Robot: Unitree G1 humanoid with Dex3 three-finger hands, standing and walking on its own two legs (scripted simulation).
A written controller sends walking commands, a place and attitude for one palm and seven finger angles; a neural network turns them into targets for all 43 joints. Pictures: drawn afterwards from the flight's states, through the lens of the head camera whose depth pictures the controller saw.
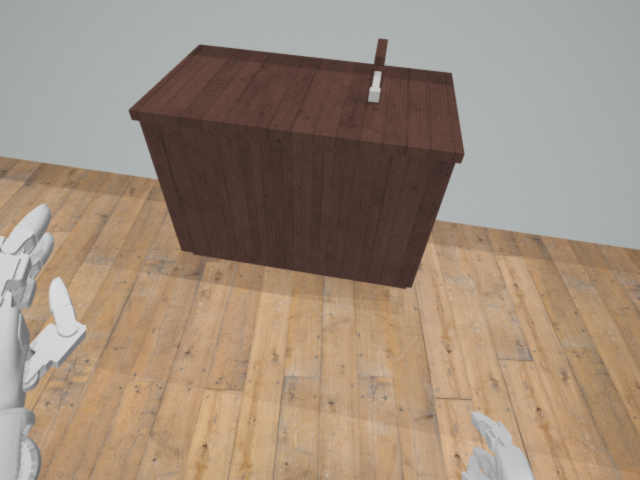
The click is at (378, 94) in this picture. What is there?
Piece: tap's lever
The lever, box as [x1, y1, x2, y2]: [368, 87, 380, 102]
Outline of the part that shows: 370,87 368,100 378,102 380,88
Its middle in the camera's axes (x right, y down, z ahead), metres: +0.14 -0.37 +1.00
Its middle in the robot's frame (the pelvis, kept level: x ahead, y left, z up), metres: +1.01 -0.08 +0.02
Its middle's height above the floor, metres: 0.79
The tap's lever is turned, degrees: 0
